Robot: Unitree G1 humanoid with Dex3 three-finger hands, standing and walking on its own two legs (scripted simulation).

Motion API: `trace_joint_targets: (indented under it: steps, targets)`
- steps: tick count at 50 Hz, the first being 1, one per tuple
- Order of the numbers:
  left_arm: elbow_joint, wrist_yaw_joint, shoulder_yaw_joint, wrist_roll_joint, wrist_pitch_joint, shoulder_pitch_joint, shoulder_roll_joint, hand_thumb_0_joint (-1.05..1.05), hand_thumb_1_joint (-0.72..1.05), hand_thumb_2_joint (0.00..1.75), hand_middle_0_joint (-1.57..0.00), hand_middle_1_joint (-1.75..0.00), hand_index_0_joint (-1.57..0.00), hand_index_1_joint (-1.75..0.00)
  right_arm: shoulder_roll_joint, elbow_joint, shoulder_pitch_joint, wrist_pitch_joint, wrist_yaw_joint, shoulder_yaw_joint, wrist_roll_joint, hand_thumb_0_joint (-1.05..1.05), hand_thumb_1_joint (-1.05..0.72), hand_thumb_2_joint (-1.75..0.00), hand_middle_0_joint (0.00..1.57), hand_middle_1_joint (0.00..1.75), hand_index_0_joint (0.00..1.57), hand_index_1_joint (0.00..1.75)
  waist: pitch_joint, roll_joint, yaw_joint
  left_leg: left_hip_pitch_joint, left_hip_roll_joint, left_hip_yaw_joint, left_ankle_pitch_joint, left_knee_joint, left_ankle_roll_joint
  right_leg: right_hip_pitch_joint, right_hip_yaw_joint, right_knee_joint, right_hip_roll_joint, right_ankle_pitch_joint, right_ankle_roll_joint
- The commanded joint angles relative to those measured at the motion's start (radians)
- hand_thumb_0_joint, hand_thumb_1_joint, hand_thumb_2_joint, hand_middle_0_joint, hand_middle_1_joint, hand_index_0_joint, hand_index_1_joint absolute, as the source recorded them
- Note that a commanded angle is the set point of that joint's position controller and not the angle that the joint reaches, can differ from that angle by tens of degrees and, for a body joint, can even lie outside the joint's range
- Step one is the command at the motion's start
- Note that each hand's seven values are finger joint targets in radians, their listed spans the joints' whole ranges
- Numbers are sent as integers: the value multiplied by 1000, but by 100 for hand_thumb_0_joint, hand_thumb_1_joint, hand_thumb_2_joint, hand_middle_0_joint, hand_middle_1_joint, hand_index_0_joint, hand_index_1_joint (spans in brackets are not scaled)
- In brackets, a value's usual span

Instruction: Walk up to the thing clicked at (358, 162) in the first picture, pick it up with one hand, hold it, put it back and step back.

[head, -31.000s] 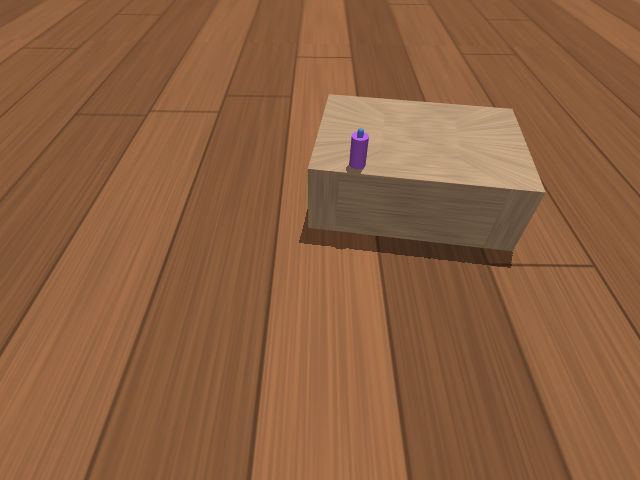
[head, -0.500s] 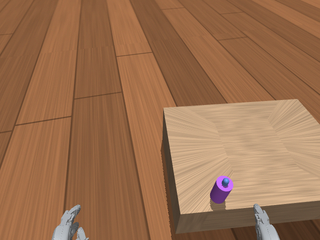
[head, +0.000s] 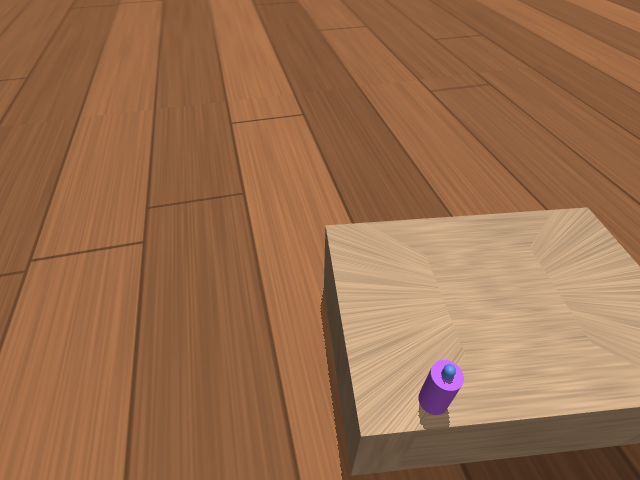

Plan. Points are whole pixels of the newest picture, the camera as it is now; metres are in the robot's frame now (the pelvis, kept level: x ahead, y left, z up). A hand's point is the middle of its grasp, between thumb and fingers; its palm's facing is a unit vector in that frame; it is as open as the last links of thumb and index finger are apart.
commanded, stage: stand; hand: right
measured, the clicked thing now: (441, 385) +0.41 -0.26 -0.33
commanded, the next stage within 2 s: none
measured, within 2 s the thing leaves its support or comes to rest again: neither
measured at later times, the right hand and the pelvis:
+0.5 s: hand out of the picture +0.05 -0.24 -0.12, palm faces -0.01 +0.94 -0.35, open 7.5 cm; pelvis +0.00 +0.01 +0.03, yaw +0 degrees
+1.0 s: hand out of the picture +0.07 -0.24 -0.12, palm faces -0.01 +0.94 -0.35, open 7.4 cm; pelvis +0.00 +0.01 +0.04, yaw +0 degrees
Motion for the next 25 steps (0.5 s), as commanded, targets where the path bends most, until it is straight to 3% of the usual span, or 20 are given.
trace_joint_targets:
  steps: [1, 4, 7, 10, 18, 25]
  targets:
    - [-53, 5, 50, -12, -28, -42, 162, 0, 90, 90, -20, -30, -20, -30, -165, 7, -54, -52, -16, -47, 7, 0, -44, -90, 20, 30, 20, 30, -62, -11, -12, 224, 37, -80, 234, -154, 83, -57, 79, -239, -41, 259, -72]
    - [-4, 8, 50, -16, -21, -29, 172, 0, 90, 90, -20, -30, -20, -30, -166, 79, -65, -51, -20, -39, 15, 0, -68, -90, 20, 30, 20, 30, -61, -33, -10, 237, 44, -80, 285, -194, 77, 11, 76, -271, -47, 323, -67]
    - [43, 9, 44, -23, -10, -22, 179, 0, 90, 90, -20, -30, -20, -30, -177, 148, -72, -47, -25, -35, 18, 0, -90, -90, 20, 30, 20, 30, -25, -33, -15, 262, 48, -76, 262, -248, 68, 29, 83, -328, -53, 294, -67]
    - [86, 10, 40, -28, -5, -5, 180, 0, 90, 90, -20, -30, -20, -30, -189, 204, -87, -47, -26, -30, 20, 0, -90, -90, 20, 30, 20, 30, -23, 4, -6, 283, 63, -94, 255, -310, 65, 81, 69, -358, -52, 305, -59]
    - [178, 3, 27, -29, 3, -20, 180, 0, 90, 90, -20, -30, -20, -30, -198, 294, -136, -44, -26, -20, 30, 0, -90, -90, 20, 30, 20, 30, 55, 33, -7, 260, 72, -122, 72, -450, 48, 118, 58, -429, -55, 232, -48]
    - [213, 3, 22, -32, -7, -56, 190, 0, 90, 90, -20, -30, -20, -30, -187, 341, -143, -40, -20, -17, 35, 0, -90, -90, 20, 30, 20, 30, 34, -6, -18, 315, 59, -87, 158, -426, 44, 133, 71, -489, -80, 256, -43]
